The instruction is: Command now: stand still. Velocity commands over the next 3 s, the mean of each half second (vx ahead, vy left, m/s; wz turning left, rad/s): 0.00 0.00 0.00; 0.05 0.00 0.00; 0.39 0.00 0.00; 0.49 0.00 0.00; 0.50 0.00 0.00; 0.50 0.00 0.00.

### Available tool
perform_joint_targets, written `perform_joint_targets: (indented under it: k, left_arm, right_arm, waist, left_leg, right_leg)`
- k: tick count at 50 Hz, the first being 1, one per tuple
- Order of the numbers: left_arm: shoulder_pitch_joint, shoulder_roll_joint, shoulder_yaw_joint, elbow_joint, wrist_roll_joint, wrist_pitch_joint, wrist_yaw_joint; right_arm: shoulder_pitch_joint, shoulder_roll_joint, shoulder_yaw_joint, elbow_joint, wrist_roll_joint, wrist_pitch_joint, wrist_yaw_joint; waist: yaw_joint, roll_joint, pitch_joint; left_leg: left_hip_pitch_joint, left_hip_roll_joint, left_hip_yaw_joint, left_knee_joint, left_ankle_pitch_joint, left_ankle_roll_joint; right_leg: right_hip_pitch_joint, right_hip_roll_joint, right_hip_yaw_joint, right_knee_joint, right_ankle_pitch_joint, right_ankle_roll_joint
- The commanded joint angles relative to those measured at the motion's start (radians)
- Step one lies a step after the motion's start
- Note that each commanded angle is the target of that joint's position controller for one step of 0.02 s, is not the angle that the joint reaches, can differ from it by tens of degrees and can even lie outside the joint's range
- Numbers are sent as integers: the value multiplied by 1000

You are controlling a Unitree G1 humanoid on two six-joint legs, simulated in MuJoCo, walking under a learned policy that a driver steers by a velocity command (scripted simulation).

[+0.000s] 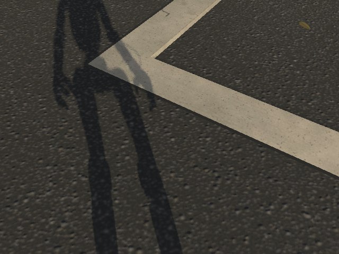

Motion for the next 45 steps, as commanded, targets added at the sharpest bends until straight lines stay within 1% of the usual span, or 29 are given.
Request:
perform_joint_targets:
  k: [1, 10, 20, 30, 42, 43, 44, 45]
  left_arm:
    - [8, 103, 17, -24, -1, -10, 6]
    - [47, 91, 8, 19, -4, -14, 12]
    - [84, 73, 0, 48, -6, -14, 14]
    - [109, 58, -5, 65, -7, -13, 14]
    - [135, 43, -7, 78, -9, -13, 15]
    - [154, 36, -7, 89, -9, -11, 17]
    - [160, 54, 0, 91, -15, -7, 20]
    - [162, 85, 10, 86, -23, -5, 23]
  right_arm:
    - [7, -119, -20, -19, 0, -13, -2]
    - [19, -99, -8, 40, 2, -14, -1]
    - [36, -85, 4, 87, 4, -12, -2]
    - [54, -74, 13, 118, 5, -10, -4]
    - [77, -61, 20, 138, 6, -9, -7]
    - [95, -48, 23, 149, 6, -8, -7]
    - [100, -47, 22, 151, 12, -7, -8]
    - [94, -52, 19, 145, 15, -10, -9]
  waist:
    - [-1, 10, 10]
    - [-3, 7, 6]
    - [-4, 2, 8]
    - [-5, -2, 8]
    - [-7, -3, 12]
    - [-6, -10, -12]
    - [-3, -29, 1]
    - [2, -62, 32]
  left_leg:
    - [-6, 15, -10, -83, 115, 26]
    - [-6, 4, 3, -80, 124, 26]
    - [-12, -2, 13, -78, 142, 24]
    - [-17, -4, 19, -76, 154, 22]
    - [-20, -5, 24, -77, 155, 19]
    - [-11, -20, 43, -71, 63, 20]
    - [-38, -50, 75, -33, -83, 28]
    - [-89, -71, 101, 16, -221, 38]
  right_leg:
    - [-59, -24, 25, -107, 32, -7]
    - [-62, -23, 23, -106, 51, -7]
    - [-57, -22, 21, -104, 87, -10]
    - [-51, -22, 20, -104, 114, -13]
    - [-50, -21, 20, -106, 129, -16]
    - [-39, -14, 16, -118, 19, -21]
    - [-50, -12, 28, -131, -165, -38]
    - [-78, -39, 75, -161, -353, -68]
